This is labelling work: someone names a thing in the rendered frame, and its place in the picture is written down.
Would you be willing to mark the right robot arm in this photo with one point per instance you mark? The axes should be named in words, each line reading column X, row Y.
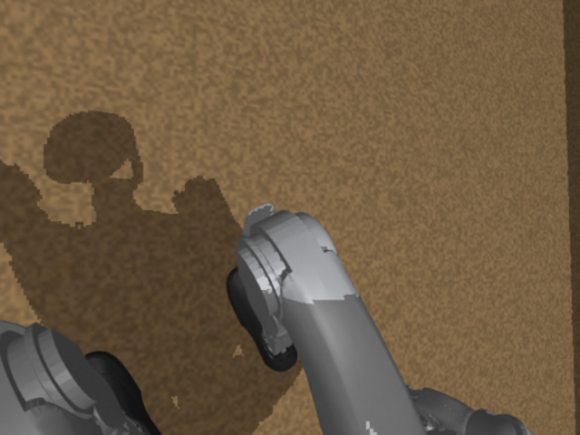
column 484, row 422

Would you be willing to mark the right robot foot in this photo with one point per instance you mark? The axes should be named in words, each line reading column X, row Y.
column 238, row 298

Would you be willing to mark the left robot foot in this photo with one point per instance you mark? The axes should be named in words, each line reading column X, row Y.
column 124, row 388

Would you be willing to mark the right robot hand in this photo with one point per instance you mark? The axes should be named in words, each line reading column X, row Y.
column 440, row 414

